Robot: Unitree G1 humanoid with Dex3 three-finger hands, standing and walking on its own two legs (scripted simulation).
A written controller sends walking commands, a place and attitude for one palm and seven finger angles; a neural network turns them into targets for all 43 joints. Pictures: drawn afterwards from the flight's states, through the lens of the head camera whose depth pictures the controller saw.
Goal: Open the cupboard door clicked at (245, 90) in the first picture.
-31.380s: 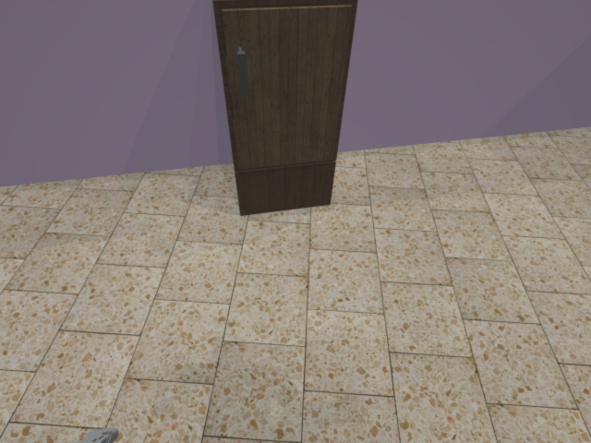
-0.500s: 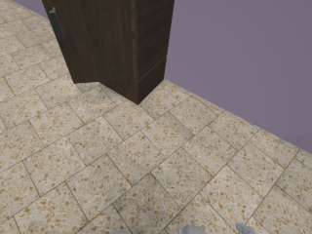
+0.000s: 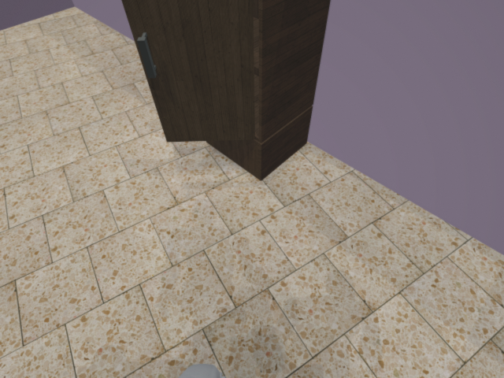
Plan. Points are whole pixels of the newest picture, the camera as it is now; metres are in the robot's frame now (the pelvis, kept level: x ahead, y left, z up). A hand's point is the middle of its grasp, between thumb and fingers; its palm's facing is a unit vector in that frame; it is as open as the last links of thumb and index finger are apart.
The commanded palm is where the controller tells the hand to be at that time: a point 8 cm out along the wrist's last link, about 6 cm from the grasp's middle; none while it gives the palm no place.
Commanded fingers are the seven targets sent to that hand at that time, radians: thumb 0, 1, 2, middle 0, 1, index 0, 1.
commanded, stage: take the last steps up to it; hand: left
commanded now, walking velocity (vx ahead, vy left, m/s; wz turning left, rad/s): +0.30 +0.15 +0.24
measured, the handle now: (148, 55) +1.06 +0.42 -0.05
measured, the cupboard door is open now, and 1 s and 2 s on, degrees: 45 45 45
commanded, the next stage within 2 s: come to a stop and stand still in 1.56 s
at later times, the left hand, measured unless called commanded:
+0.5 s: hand out of the picture +0.12 +0.26 -0.17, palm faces +0.11 -0.97 -0.19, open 7.4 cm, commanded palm none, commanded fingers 0.00 0.90 0.90 -0.20 -0.30 -0.20 -0.30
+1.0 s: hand (154, 317) +0.25 +0.22 -0.17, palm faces +0.14 -0.97 -0.20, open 7.2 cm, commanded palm none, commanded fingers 0.00 0.90 0.90 -0.20 -0.30 -0.20 -0.30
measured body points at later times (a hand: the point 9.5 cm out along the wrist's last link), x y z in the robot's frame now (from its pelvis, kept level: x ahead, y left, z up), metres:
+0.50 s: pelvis +0.08 +0.06 +0.00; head +0.10 +0.06 +0.45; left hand +0.12 +0.31 -0.15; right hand +0.08 -0.16 -0.16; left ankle +0.02 +0.15 -0.74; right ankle +0.16 -0.06 -0.68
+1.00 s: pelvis +0.26 +0.04 +0.00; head +0.28 +0.04 +0.45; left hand +0.24 +0.27 -0.15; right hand +0.33 -0.19 -0.15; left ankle +0.33 +0.20 -0.69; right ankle +0.23 -0.05 -0.74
